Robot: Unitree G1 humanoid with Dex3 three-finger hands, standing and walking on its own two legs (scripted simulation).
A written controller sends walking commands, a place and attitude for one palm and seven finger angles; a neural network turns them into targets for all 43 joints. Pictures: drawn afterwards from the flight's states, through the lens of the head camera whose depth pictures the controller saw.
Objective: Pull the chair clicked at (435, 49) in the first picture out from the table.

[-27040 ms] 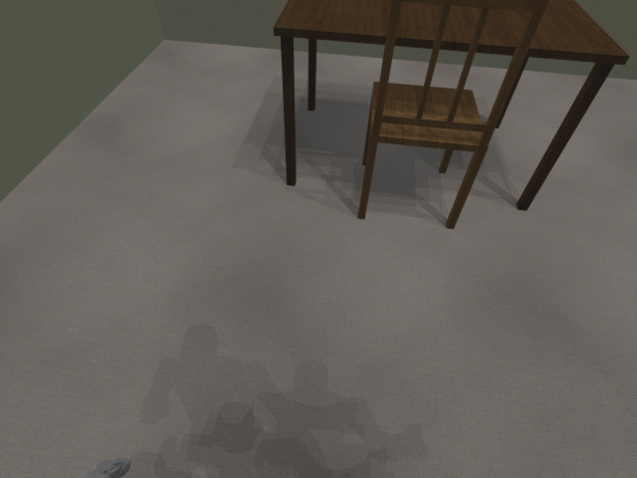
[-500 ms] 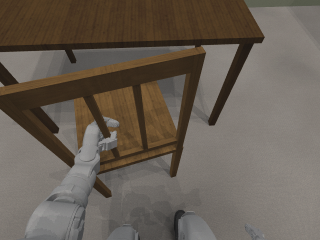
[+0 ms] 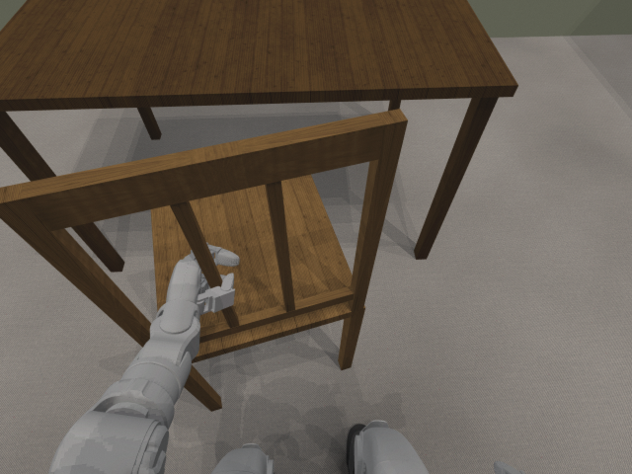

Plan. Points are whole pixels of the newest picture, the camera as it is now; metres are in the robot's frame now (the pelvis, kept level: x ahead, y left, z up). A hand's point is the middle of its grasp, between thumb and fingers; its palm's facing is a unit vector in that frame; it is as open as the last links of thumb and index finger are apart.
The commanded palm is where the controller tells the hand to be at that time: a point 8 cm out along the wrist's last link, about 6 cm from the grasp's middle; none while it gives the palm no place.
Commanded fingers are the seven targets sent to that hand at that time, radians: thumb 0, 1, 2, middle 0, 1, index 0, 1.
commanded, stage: step backward, pulling the chair out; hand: left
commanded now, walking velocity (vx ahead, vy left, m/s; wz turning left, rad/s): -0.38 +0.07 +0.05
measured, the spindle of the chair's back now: (212, 275) +0.39 +0.16 -0.04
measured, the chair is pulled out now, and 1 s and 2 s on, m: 0.26 0.27 0.28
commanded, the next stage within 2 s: none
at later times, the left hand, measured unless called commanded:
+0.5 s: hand (227, 294) +0.36 +0.13 -0.04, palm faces +0.05 -0.98 -0.21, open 5.2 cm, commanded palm +0.37 +0.19 -0.04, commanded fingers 0.00 0.90 0.90 -0.50 -1.45 -0.50 -1.45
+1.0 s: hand (226, 294) +0.36 +0.14 -0.04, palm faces +0.02 -0.98 -0.21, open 5.2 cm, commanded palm +0.37 +0.19 -0.04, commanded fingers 0.00 0.90 0.90 -0.50 -1.45 -0.50 -1.45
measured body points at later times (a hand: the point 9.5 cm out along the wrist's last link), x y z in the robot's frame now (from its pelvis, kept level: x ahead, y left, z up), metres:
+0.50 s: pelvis +0.00 +0.00 +0.01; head +0.07 -0.02 +0.45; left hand +0.35 +0.19 -0.03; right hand +0.10 -0.26 -0.13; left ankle +0.02 +0.14 -0.70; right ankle +0.15 -0.11 -0.71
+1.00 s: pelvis +0.00 +0.00 +0.01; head +0.08 -0.01 +0.45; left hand +0.35 +0.19 -0.03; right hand +0.09 -0.26 -0.12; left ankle -0.01 +0.14 -0.71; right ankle +0.15 -0.11 -0.71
